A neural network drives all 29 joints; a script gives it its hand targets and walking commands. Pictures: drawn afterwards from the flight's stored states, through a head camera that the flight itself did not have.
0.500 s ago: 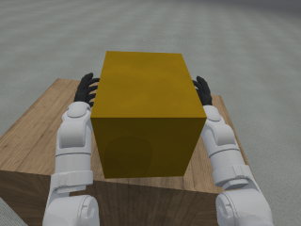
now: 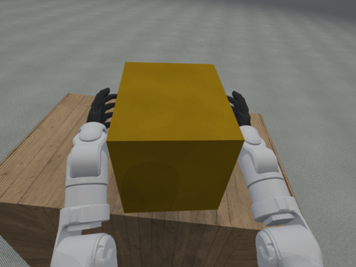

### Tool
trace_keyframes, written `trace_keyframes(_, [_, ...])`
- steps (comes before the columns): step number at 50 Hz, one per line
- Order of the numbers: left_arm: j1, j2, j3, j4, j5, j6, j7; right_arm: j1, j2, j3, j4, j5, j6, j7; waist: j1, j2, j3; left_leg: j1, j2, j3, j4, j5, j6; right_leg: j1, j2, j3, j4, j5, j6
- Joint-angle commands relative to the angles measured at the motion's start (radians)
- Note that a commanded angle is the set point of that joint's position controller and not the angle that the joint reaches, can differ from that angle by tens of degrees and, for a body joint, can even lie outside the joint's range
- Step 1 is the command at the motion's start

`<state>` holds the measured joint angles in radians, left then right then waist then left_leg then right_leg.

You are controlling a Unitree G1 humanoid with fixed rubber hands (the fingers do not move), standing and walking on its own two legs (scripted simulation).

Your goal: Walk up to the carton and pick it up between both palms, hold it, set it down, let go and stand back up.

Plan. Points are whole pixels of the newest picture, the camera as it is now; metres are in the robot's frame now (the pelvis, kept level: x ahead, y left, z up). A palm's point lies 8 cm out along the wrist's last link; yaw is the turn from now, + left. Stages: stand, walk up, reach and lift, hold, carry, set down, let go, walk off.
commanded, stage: hold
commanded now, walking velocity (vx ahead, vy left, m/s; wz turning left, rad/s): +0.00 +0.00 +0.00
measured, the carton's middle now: (171, 135) +0.38 +0.00 +0.15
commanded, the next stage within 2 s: set down in 0.36 s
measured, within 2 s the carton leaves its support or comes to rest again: neither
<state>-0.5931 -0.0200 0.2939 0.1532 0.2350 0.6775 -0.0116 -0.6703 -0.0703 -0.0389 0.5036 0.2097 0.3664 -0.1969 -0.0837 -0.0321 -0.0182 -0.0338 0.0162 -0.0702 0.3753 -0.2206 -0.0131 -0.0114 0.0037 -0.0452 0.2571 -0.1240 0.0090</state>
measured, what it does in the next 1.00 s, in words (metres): stands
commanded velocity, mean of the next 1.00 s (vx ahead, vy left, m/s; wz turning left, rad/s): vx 0.00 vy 0.00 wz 0.00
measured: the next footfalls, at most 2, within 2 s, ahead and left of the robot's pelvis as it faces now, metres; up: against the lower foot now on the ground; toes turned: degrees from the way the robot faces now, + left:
none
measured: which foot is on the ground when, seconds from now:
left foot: down 0.00-1.00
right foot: down 0.00-1.00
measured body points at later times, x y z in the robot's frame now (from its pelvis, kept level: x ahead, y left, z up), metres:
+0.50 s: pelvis +0.00 +0.00 +0.00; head -0.06 +0.02 +0.45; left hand +0.38 +0.15 +0.20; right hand +0.37 -0.16 +0.20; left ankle +0.00 +0.13 -0.75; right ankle +0.02 -0.13 -0.75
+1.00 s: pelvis +0.01 +0.00 +0.00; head -0.02 +0.03 +0.45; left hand +0.40 +0.15 +0.15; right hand +0.38 -0.16 +0.15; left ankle +0.00 +0.12 -0.75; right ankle +0.02 -0.13 -0.75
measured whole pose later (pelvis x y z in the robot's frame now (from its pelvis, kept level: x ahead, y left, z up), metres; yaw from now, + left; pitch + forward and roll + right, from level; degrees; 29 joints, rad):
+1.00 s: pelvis +0.01 +0.00 +0.00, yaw +2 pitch -7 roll -1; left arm -0.58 -0.02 0.27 0.39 0.25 0.34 -0.03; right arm -0.57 0.01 -0.16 0.66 0.03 -0.02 -0.16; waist -0.07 -0.06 0.04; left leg 0.00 0.01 -0.09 0.35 -0.22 -0.01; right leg 0.03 0.00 -0.07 0.23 -0.14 0.01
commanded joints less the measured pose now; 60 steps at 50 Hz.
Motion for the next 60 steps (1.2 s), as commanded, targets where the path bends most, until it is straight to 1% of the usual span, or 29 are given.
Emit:
trace_keyframes(1, [-0.7,-0.605,-0.56,-0.087,-0.148,-0.047,-0.13,-0.805,0.64,0.402,-0.333,0.089,-0.056,0.101,-0.013,0.072,-0.344,-0.005,-0.067,0.058,-0.048,0.302,-0.042,0.135,0.067,-0.019,0.001,0.148,0.01])
trace_keyframes(3, [-0.693,-0.606,-0.566,-0.092,-0.148,-0.047,-0.129,-0.808,0.634,0.402,-0.349,0.089,-0.058,0.1,-0.017,0.079,-0.362,0.006,-0.066,0.055,-0.038,0.333,-0.047,0.145,0.068,-0.017,0.004,0.175,0.012])
trace_keyframes(4, [-0.692,-0.609,-0.573,-0.121,-0.154,-0.05,-0.129,-0.8,0.638,0.41,-0.365,0.094,-0.06,0.099,-0.018,0.08,-0.378,0.017,-0.067,0.055,-0.03,0.358,-0.048,0.154,0.071,-0.016,0.007,0.2,0.012])
trace_keyframes(6, [-0.682,-0.6,-0.557,-0.088,-0.14,-0.043,-0.131,-0.793,0.624,0.4,-0.339,0.089,-0.053,0.098,-0.01,0.087,-0.342,-0.001,-0.07,0.057,-0.04,0.32,-0.048,0.148,0.066,-0.015,0.0,0.169,0.015])
trace_keyframes(7, [-0.688,-0.592,-0.55,-0.09,-0.134,-0.045,-0.132,-0.797,0.626,0.401,-0.333,0.088,-0.053,0.099,-0.014,0.073,-0.336,-0.006,-0.067,0.056,-0.051,0.302,-0.044,0.147,0.067,-0.021,-0.001,0.153,0.016])
trace_keyframes(8, [-0.674,-0.595,-0.545,-0.088,-0.131,-0.043,-0.133,-0.783,0.626,0.399,-0.322,0.087,-0.052,0.101,-0.007,0.076,-0.33,-0.002,-0.069,0.06,-0.051,0.314,-0.042,0.145,0.065,-0.018,0.0,0.161,0.014])
trace_keyframes(9, [-0.678,-0.6,-0.555,-0.098,-0.138,-0.042,-0.133,-0.798,0.627,0.408,-0.348,0.095,-0.058,0.101,-0.008,0.068,-0.354,-0.003,-0.069,0.061,-0.044,0.32,-0.042,0.152,0.066,-0.019,0.003,0.169,0.017])
trace_keyframes(12, [-0.663,-0.591,-0.534,-0.069,-0.13,-0.038,-0.138,-0.799,0.628,0.403,-0.336,0.092,-0.056,0.099,-0.005,0.062,-0.327,-0.015,-0.069,0.062,-0.049,0.314,-0.039,0.158,0.066,-0.018,0.0,0.175,0.014])
trace_keyframes(15, [-0.693,-0.593,-0.558,-0.109,-0.145,-0.047,-0.137,-0.802,0.633,0.407,-0.351,0.095,-0.059,0.096,-0.019,0.068,-0.369,0.0,-0.071,0.059,-0.043,0.326,-0.044,0.164,0.066,-0.016,0.005,0.194,0.016])
trace_keyframes(18, [-0.697,-0.594,-0.56,-0.109,-0.152,-0.052,-0.134,-0.81,0.638,0.414,-0.36,0.096,-0.059,0.097,-0.013,0.059,-0.366,-0.011,-0.071,0.059,-0.045,0.321,-0.041,0.164,0.066,-0.019,0.005,0.193,0.02])
trace_keyframes(19, [-0.738,-0.603,-0.585,-0.112,-0.172,-0.053,-0.141,-0.851,0.65,0.418,-0.389,0.091,-0.062,0.094,-0.036,0.061,-0.391,0.003,-0.073,0.067,-0.048,0.316,-0.036,0.196,0.069,-0.017,0.007,0.221,0.026])
trace_keyframes(20, [-0.74,-0.607,-0.593,-0.103,-0.174,-0.054,-0.144,-0.859,0.653,0.425,-0.39,0.093,-0.062,0.092,-0.03,0.073,-0.399,0.011,-0.074,0.068,-0.049,0.311,-0.033,0.201,0.066,-0.014,0.011,0.23,0.029])
trace_keyframes(23, [-0.754,-0.591,-0.551,-0.037,-0.146,-0.072,-0.156,-0.854,0.645,0.381,-0.313,0.057,-0.074,0.097,-0.031,0.067,-0.341,-0.023,-0.072,0.074,-0.074,0.236,-0.024,0.183,0.058,-0.018,0.002,0.172,0.027])
trace_keyframes(24, [-0.748,-0.58,-0.517,-0.012,-0.129,-0.085,-0.161,-0.854,0.638,0.359,-0.308,0.041,-0.09,0.102,-0.022,0.06,-0.322,-0.04,-0.07,0.077,-0.085,0.214,-0.02,0.183,0.057,-0.025,0.001,0.149,0.028])
trace_keyframes(27, [-0.726,-0.569,-0.46,0.037,-0.088,-0.14,-0.177,-0.842,0.63,0.312,-0.267,-0.008,-0.162,0.119,-0.013,0.059,-0.316,-0.033,-0.072,0.083,-0.101,0.204,-0.017,0.197,0.051,-0.039,-0.001,0.147,0.03])
trace_keyframes(28, [-0.711,-0.565,-0.431,0.059,-0.074,-0.163,-0.183,-0.829,0.616,0.289,-0.26,-0.03,-0.19,0.125,-0.006,0.046,-0.313,-0.031,-0.072,0.087,-0.107,0.188,-0.015,0.199,0.051,-0.048,-0.006,0.124,0.032])
trace_keyframes(32, [-0.619,-0.511,-0.322,0.196,0.014,-0.221,-0.212,-0.731,0.568,0.205,-0.125,-0.131,-0.284,0.143,0.008,0.025,-0.202,-0.048,-0.068,0.105,-0.139,0.133,-0.004,0.207,0.04,-0.064,-0.024,0.074,0.034])
trace_keyframes(34, [-0.598,-0.495,-0.306,0.2,0.029,-0.245,-0.223,-0.687,0.556,0.179,-0.092,-0.164,-0.327,0.149,0.012,0.023,-0.169,-0.06,-0.069,0.118,-0.151,0.123,-0.004,0.221,0.035,-0.072,-0.026,0.071,0.032])
trace_keyframes(36, [-0.605,-0.497,-0.312,0.19,0.023,-0.272,-0.225,-0.692,0.555,0.179,-0.109,-0.18,-0.373,0.153,0.016,0.013,-0.187,-0.055,-0.07,0.127,-0.144,0.155,-0.006,0.236,0.036,-0.08,-0.024,0.096,0.033])
trace_keyframes(38, [-0.614,-0.514,-0.357,0.169,-0.004,-0.305,-0.215,-0.708,0.563,0.204,-0.143,-0.183,-0.419,0.154,0.018,0.025,-0.25,-0.021,-0.071,0.127,-0.117,0.231,-0.019,0.252,0.039,-0.087,-0.011,0.159,0.034])
trace_keyframes(40, [-0.633,-0.543,-0.413,0.143,-0.03,-0.334,-0.198,-0.733,0.565,0.239,-0.192,-0.177,-0.46,0.15,0.006,0.03,-0.321,0.024,-0.07,0.12,-0.087,0.319,-0.029,0.25,0.044,-0.091,-0.002,0.225,0.033])
trace_keyframes(43, [-0.651,-0.566,-0.481,0.125,-0.065,-0.367,-0.171,-0.757,0.559,0.265,-0.221,-0.178,-0.493,0.143,-0.007,0.027,-0.373,0.045,-0.066,0.104,-0.06,0.359,-0.045,0.232,0.044,-0.092,0.004,0.256,0.028])
trace_keyframes(47, [-0.646,-0.57,-0.512,0.146,-0.071,-0.374,-0.154,-0.717,0.539,0.257,-0.158,-0.179,-0.491,0.14,-0.02,0.053,-0.344,0.06,-0.056,0.097,-0.061,0.339,-0.05,0.182,0.038,-0.087,-0.008,0.223,0.019])
trace_keyframes(48, [-0.643,-0.571,-0.51,0.15,-0.072,-0.371,-0.154,-0.712,0.536,0.253,-0.148,-0.182,-0.488,0.14,-0.02,0.045,-0.333,0.05,-0.052,0.095,-0.064,0.33,-0.053,0.181,0.039,-0.087,-0.01,0.211,0.019])
trace_keyframes(51, [-0.633,-0.575,-0.51,0.153,-0.077,-0.376,-0.155,-0.704,0.552,0.257,-0.153,-0.171,-0.486,0.138,-0.013,0.053,-0.369,0.033,-0.058,0.097,-0.059,0.358,-0.055,0.217,0.036,-0.078,-0.001,0.272,0.024])
trace_keyframes(52, [-0.623,-0.577,-0.514,0.154,-0.073,-0.377,-0.154,-0.7,0.549,0.258,-0.157,-0.164,-0.486,0.137,-0.01,0.069,-0.376,0.037,-0.057,0.097,-0.055,0.383,-0.06,0.227,0.036,-0.078,0.004,0.298,0.023])
trace_keyframes(54, [-0.623,-0.584,-0.526,0.126,-0.077,-0.384,-0.148,-0.682,0.549,0.269,-0.158,-0.152,-0.487,0.137,-0.013,0.086,-0.417,0.064,-0.057,0.093,-0.033,0.455,-0.072,0.232,0.039,-0.077,0.013,0.338,0.022])
trace_keyframes(55, [-0.615,-0.578,-0.52,0.128,-0.072,-0.383,-0.145,-0.679,0.551,0.276,-0.159,-0.145,-0.483,0.136,-0.019,0.078,-0.402,0.069,-0.055,0.09,-0.028,0.479,-0.073,0.228,0.043,-0.078,0.013,0.356,0.023])
trace_keyframes(60, [-0.567,-0.55,-0.478,0.163,-0.041,-0.374,-0.162,-0.603,0.531,0.255,-0.105,-0.159,-0.46,0.131,-0.025,0.069,-0.325,0.041,-0.056,0.091,-0.039,0.461,-0.074,0.243,0.041,-0.076,0.009,0.371,0.027])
